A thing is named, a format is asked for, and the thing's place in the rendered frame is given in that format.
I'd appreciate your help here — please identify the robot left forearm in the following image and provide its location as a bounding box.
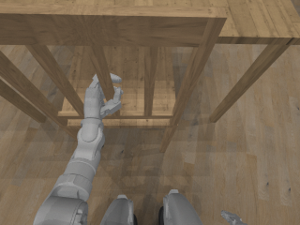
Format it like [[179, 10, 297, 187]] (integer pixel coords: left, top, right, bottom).
[[33, 117, 105, 225]]

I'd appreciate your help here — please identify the robot thigh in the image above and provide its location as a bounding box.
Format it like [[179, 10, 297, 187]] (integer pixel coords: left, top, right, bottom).
[[163, 193, 203, 225], [99, 198, 134, 225]]

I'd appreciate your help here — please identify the robot left hand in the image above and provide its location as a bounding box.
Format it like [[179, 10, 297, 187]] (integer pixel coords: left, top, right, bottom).
[[83, 73, 124, 121]]

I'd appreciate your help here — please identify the right robot thigh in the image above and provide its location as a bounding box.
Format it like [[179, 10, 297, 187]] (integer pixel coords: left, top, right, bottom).
[[163, 193, 203, 225]]

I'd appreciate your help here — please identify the chair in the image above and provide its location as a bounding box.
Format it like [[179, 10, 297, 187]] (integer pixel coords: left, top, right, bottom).
[[0, 3, 228, 153]]

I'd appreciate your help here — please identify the robot right hand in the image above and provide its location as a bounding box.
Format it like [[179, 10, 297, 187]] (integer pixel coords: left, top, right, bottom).
[[220, 210, 247, 225]]

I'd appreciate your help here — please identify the robot left upper arm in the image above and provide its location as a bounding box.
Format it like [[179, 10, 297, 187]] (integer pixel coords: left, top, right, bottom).
[[35, 196, 89, 225]]

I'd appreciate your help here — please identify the left robot thigh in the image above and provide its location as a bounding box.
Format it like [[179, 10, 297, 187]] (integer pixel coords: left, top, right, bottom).
[[99, 198, 134, 225]]

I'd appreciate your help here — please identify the table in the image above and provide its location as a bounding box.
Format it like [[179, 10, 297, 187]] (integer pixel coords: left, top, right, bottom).
[[0, 0, 300, 123]]

